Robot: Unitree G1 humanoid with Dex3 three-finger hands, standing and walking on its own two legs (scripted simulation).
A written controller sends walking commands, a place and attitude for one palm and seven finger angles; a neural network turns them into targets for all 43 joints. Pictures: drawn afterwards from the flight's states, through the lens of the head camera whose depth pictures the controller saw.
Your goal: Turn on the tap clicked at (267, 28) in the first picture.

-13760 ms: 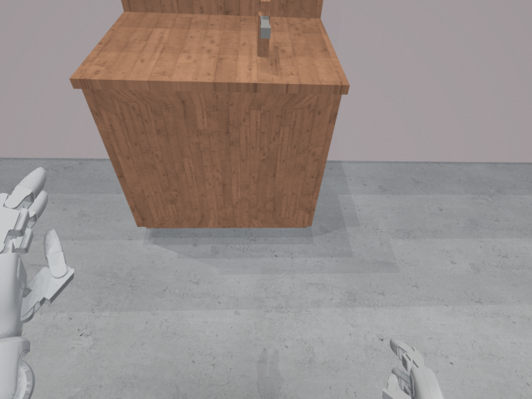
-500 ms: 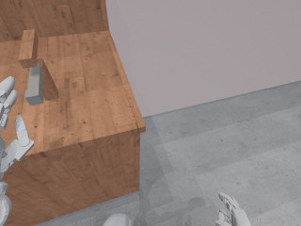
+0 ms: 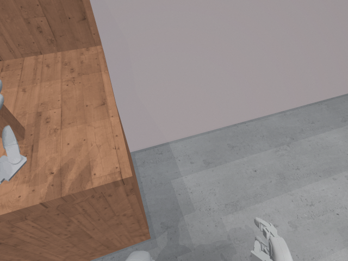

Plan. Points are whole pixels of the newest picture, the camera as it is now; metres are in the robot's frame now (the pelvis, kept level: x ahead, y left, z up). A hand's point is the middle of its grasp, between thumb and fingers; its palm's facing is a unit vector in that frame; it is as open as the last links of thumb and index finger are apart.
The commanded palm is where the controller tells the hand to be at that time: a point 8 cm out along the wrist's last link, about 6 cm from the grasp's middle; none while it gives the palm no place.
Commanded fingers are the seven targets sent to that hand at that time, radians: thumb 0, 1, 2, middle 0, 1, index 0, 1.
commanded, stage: come to a stop and stand still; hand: left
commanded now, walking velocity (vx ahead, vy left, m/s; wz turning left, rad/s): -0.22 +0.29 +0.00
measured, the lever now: out of the picture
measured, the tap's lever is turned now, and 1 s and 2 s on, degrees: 0 0 0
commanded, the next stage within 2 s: look again from close up in 0.92 s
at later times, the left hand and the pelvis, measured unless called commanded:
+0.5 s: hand (32, 154) +0.22 +0.25 +0.20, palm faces +0.45 -0.76 -0.47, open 7.4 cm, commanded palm +0.16 +0.27 +0.20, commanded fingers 0.00 0.90 0.90 -0.20 -0.30 -0.20 -0.30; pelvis +0.01 -0.02 +0.01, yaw +1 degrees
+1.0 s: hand (8, 169) +0.20 +0.28 +0.19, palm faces +0.41 -0.85 -0.32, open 7.4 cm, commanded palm +0.14 +0.30 +0.20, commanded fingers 0.00 0.90 0.90 -0.20 -0.30 -0.20 -0.30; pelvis -0.02 +0.02 +0.03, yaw -1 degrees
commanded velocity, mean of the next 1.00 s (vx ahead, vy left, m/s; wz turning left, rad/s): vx -0.05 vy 0.04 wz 0.00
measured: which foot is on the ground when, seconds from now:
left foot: up 0.00-0.08, down 0.10-1.00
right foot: down 0.00-1.00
